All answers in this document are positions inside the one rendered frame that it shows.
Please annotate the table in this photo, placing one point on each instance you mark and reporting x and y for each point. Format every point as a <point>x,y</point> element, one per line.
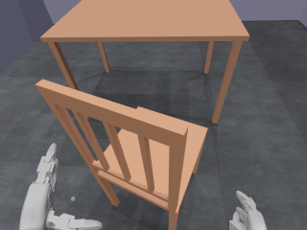
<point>150,21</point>

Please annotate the robot left hand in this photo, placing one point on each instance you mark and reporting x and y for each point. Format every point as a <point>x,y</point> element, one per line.
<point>36,213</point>

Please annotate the robot right hand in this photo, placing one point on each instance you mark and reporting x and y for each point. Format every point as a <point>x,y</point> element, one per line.
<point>251,218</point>

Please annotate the chair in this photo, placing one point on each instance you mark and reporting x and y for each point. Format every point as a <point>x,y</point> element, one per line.
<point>153,156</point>

